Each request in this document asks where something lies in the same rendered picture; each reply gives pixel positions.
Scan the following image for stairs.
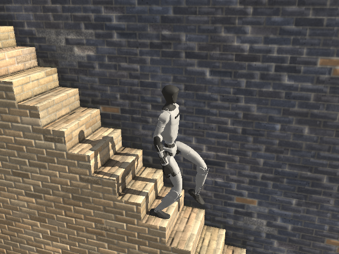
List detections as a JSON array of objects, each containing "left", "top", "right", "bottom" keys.
[{"left": 0, "top": 26, "right": 246, "bottom": 254}]

